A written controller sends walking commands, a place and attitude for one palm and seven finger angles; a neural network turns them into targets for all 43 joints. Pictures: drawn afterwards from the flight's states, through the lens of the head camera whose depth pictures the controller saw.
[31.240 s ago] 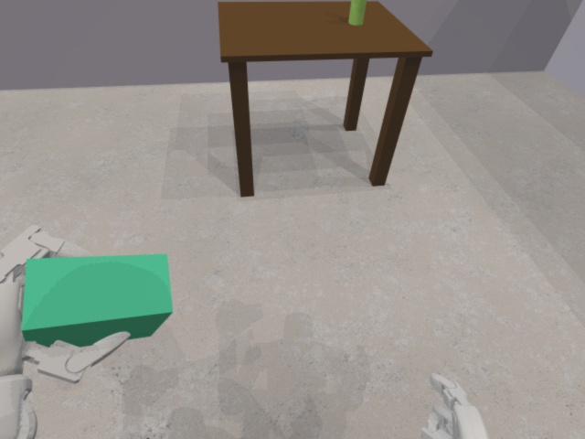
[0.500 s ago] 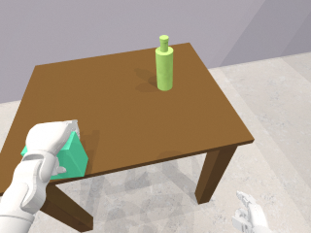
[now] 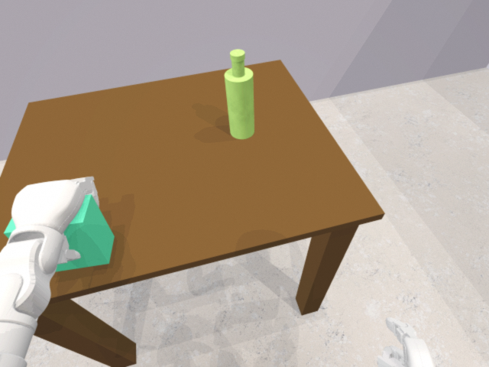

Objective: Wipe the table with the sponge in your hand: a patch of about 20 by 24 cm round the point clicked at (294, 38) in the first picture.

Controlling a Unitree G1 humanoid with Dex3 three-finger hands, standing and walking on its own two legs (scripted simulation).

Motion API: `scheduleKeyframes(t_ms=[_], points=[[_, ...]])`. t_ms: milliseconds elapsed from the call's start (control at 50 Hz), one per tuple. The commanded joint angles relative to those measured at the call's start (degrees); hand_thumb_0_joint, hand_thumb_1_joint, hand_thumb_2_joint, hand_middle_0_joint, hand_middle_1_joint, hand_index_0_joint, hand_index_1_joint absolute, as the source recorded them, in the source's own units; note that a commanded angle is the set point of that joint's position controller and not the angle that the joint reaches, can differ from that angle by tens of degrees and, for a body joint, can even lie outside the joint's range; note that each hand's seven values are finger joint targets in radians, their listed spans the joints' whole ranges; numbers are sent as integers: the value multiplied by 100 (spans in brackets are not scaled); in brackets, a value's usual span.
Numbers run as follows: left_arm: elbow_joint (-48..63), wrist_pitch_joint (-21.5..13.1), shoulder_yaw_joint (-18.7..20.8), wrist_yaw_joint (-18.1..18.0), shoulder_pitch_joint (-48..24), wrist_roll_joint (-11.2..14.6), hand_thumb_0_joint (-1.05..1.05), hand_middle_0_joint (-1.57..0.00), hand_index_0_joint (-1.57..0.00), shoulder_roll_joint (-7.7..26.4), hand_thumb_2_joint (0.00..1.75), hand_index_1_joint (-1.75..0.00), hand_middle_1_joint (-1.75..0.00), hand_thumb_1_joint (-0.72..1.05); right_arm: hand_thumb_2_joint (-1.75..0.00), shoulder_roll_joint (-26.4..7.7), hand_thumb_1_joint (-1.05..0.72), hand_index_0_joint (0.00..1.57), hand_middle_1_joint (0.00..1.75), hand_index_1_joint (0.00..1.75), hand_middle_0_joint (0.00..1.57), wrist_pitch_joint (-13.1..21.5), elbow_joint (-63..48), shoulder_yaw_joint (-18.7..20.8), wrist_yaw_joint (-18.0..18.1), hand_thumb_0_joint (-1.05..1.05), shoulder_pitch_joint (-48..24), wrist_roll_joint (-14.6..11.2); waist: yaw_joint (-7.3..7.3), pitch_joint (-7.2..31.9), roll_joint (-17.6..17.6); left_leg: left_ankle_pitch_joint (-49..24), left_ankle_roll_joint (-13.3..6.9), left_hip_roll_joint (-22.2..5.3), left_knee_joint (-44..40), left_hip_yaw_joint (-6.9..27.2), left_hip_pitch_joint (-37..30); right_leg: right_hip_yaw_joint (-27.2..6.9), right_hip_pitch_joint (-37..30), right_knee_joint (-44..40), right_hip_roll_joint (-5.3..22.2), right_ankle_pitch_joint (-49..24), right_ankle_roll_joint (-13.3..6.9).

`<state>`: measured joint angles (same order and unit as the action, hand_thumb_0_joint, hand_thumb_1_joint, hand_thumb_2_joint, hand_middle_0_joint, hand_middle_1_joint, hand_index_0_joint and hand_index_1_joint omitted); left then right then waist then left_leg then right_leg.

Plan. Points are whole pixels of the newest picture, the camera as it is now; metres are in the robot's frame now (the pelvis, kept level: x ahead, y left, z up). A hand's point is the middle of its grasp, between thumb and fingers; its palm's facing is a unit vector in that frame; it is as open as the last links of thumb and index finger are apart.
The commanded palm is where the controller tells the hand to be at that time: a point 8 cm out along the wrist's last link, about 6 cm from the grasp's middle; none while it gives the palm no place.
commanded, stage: move the sponge above the wiping area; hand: left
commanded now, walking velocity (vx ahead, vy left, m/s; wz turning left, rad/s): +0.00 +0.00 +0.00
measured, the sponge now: (71, 241) +0.28 +0.35 +0.02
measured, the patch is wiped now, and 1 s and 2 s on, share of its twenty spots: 0.00 0.00 0.00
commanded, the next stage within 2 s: none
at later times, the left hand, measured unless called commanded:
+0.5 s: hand (52, 217) +0.29 +0.35 +0.09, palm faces +0.05 +0.02 -1.00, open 10.4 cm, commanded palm +0.26 +0.34 +0.15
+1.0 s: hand (39, 208) +0.30 +0.36 +0.11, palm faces +0.06 +0.03 -1.00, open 10.4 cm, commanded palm +0.26 +0.34 +0.15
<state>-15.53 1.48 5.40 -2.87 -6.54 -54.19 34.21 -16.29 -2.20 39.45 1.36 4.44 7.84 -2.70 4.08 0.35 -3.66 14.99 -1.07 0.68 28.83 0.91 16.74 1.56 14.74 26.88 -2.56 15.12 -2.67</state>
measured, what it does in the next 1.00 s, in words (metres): stands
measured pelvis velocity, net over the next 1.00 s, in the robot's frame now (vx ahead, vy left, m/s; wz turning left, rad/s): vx -0.01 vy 0.01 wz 0.00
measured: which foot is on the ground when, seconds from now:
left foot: down 0.00-1.00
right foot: down 0.00-1.00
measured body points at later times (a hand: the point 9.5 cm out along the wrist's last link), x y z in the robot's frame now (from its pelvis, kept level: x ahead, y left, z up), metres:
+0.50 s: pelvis +0.00 +0.01 +0.00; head +0.02 -0.01 +0.45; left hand +0.28 +0.34 +0.15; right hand +0.21 -0.21 -0.11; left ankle +0.00 +0.11 -0.74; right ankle -0.01 -0.09 -0.74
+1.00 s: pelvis -0.01 +0.01 +0.00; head +0.01 -0.02 +0.45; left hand +0.29 +0.36 +0.16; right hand +0.19 -0.22 -0.11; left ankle +0.00 +0.11 -0.74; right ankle -0.01 -0.09 -0.74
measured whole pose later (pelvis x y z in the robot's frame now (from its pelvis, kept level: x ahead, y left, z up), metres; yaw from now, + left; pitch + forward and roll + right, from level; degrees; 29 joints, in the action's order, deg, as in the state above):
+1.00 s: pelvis -0.01 +0.01 +0.00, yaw +0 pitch +2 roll -1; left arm -15.8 13.1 4.2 -5.6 -10.2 -52.6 34.0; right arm -15.0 -4.4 40.4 -0.4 2.8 5.7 -3.7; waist 4.5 1.1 -4.6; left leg 13.5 -1.8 1.5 26.5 0.4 15.2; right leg 1.0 13.2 24.6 -1.7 13.5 -1.7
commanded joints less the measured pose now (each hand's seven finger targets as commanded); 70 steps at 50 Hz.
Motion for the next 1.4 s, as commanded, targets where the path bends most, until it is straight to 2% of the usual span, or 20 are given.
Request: scheduleKeyframes(t_ms=[0,100,160,260,340,420,500,600,720,740,760,880,980,1040,1100,1160,1220,1240,1320,1380], points=[[825,394,1189,-520,-1640,108,0,-120,-120,1952,130,-160,-160,10,-90,-685,-90,20,30,30,20,263,-802,217,-40,0,-610,-22,84,1674,-312,-1867,-197,141,-144,-36,-584,-138,-571,-233,117,-1817,-73],[606,872,452,-29,-1210,259,0,-120,-120,1410,130,-160,-160,10,-90,-759,-90,20,30,30,20,171,-912,175,-85,0,-734,-115,-26,1552,156,-1715,-248,166,-194,-32,-522,-79,-641,-283,137,-1855,14],[1118,696,200,237,-1367,268,0,-120,-120,1280,130,-160,-160,10,-90,-721,-90,20,30,30,20,201,-1042,150,-73,0,-750,-99,-90,1572,99,-1761,-294,150,-181,50,-750,-75,-528,-319,116,-1787,18],[2154,139,766,20,-1545,126,0,-120,-120,1770,130,-160,-160,10,-90,-592,-90,20,30,30,20,291,-1100,137,-21,0,-648,23,26,1778,-183,-2296,-273,79,-145,199,-1097,-66,-422,-229,77,-1782,-18],[1970,249,1574,-492,-1543,-76,0,-120,-120,2357,130,-160,-160,10,-90,-616,-90,20,30,30,20,256,-951,170,-49,0,-666,58,248,1705,-508,-2483,-138,43,-223,205,-1021,-144,-466,-228,25,-1689,-135],[1475,799,1177,-682,-1486,28,0,-120,-120,1845,130,-160,-160,10,-90,-584,-90,20,30,30,20,158,-861,147,-128,0,-837,-8,239,1716,-345,-2288,-47,59,-304,98,-862,-67,-637,-269,70,-1684,-118],[946,1331,385,-199,-1336,187,0,-120,-120,1292,130,-160,-160,10,-90,-647,-90,20,30,30,20,76,-889,63,-131,0,-1011,-103,48,1355,-97,-1663,-113,111,-445,74,-695,17,-600,-425,98,-1369,-52],[1355,1084,-348,579,-1658,216,0,-120,-120,913,130,-160,-160,10,-90,-655,-90,20,30,30,20,94,-1064,27,-98,0,-950,-105,-185,1303,127,-1499,-248,116,-381,216,-961,32,-378,-525,81,-1251,-13],[2222,2,671,170,-2143,-68,0,-120,-120,1789,130,-160,-160,10,-90,-548,-90,20,30,30,20,257,-1015,76,16,0,-686,89,50,1616,-275,-1931,-181,63,-363,318,-1283,-53,-310,-421,11,-1237,-108],[2302,-38,1216,-33,-2117,-139,0,-120,-120,2314,130,-160,-160,10,-90,-587,-90,20,30,30,20,277,-1002,68,33,0,-737,100,174,1681,-475,-1948,-148,70,-396,320,-1224,-161,-429,-417,-43,-1247,-177],[2201,-18,1179,-232,-2206,-236,0,-120,-120,2160,130,-160,-160,10,-90,-509,-90,20,30,30,20,275,-966,60,48,0,-709,112,153,1739,-448,-2118,-108,70,-379,275,-1155,-84,-438,-333,-21,-1284,-175],[1181,913,1096,-789,-1810,47,0,-120,-120,1817,130,-160,-160,10,-90,-585,-90,20,30,30,20,139,-792,110,-96,0,-948,-22,296,1779,-478,-2004,-3,95,-436,41,-816,-121,-799,-380,53,-1482,-178],[447,1675,110,99,-1203,230,0,-120,-120,1194,130,-160,-160,10,-90,-741,-90,20,30,30,20,20,-914,26,-134,0,-1078,-163,47,1276,229,-1365,-149,162,-536,42,-508,-16,-774,-523,106,-1304,-29],[814,1414,-370,683,-1503,274,0,-120,-120,919,130,-160,-160,10,-90,-708,-90,20,30,30,20,53,-1092,-17,-94,0,-1075,-184,-167,1170,317,-1198,-270,176,-438,100,-677,-45,-534,-582,76,-1229,-1],[1598,580,-68,817,-2048,246,0,-120,-120,1346,130,-160,-160,10,-90,-668,-90,20,30,30,20,167,-1120,24,-11,0,-810,-71,-184,1442,260,-1273,-361,179,-328,157,-980,-71,-458,-558,64,-1229,16],[2223,-189,788,355,-2232,53,0,-120,-120,2040,130,-160,-160,10,-90,-550,-90,20,30,30,20,311,-1056,56,121,0,-615,74,-2,1741,-183,-1602,-324,152,-305,194,-1225,-123,-441,-453,17,-1239,-65],[1712,-363,1468,-326,-2319,-189,0,-120,-120,2441,130,-160,-160,10,-90,-589,-90,20,30,30,20,314,-794,149,130,0,-439,105,90,1467,-539,-1857,-179,104,-314,161,-1001,-148,-230,-379,-17,-1259,-169],[1779,-294,1719,-527,-2402,-221,0,-120,-120,2716,130,-160,-160,10,-90,-624,-90,20,30,30,20,300,-790,156,118,0,-526,90,199,1621,-801,-1930,-140,132,-312,149,-987,-292,-357,-373,-44,-1325,-235],[1052,486,1305,-1009,-2245,44,0,-120,-120,2060,130,-160,-160,10,-90,-598,-90,20,30,30,20,241,-721,179,-19,0,-747,-15,263,1909,-709,-2073,-13,112,-303,3,-812,-190,-662,-300,60,-1635,-202],[222,1257,889,-661,-1694,249,0,-120,-120,1763,130,-160,-160,10,-90,-713,-90,20,30,30,20,106,-671,124,-61,0,-909,-118,162,1699,90,-1698,-98,132,-377,-83,-529,-134,-905,-405,116,-1688,-64]])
